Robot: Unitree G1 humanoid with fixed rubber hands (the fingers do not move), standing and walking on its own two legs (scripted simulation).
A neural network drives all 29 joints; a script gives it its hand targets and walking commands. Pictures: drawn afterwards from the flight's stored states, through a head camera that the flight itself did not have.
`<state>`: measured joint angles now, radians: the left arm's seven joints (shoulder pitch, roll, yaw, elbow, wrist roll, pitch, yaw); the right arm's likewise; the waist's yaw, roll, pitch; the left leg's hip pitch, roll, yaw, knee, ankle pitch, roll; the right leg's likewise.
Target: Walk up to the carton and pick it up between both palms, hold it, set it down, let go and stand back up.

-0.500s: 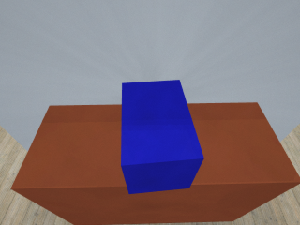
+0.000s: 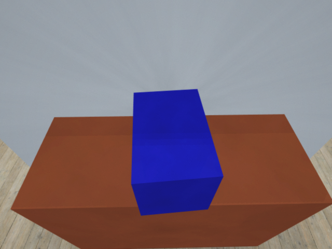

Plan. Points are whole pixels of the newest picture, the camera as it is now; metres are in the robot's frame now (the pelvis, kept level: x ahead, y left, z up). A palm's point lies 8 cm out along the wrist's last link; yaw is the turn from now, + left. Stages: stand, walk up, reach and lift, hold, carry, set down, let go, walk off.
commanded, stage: stand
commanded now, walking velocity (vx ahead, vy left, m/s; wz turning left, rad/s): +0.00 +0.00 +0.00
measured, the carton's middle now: (170, 150) +0.39 +0.00 -0.02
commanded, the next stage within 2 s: none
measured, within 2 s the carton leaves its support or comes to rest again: neither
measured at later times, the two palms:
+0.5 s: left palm out of the picture -0.03 +0.19 -0.15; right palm out of the picture -0.03 -0.21 -0.15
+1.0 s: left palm out of the picture -0.04 +0.18 -0.15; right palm out of the picture -0.03 -0.21 -0.15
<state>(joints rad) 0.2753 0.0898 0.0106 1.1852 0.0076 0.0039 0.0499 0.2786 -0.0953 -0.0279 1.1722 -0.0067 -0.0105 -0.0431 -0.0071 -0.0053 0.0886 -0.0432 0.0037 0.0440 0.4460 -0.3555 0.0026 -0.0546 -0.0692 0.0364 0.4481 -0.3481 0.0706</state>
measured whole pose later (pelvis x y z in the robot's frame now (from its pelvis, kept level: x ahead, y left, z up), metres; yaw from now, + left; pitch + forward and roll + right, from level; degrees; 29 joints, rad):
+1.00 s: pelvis -0.01 -0.01 +0.00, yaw +0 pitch -3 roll +0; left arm 0.28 0.09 0.01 1.17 0.01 0.00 0.05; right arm 0.28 -0.09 -0.02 1.17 -0.01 -0.01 -0.04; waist 0.00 -0.01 0.09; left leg -0.04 0.03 0.04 0.44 -0.34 -0.02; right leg -0.06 -0.06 0.02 0.45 -0.34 0.05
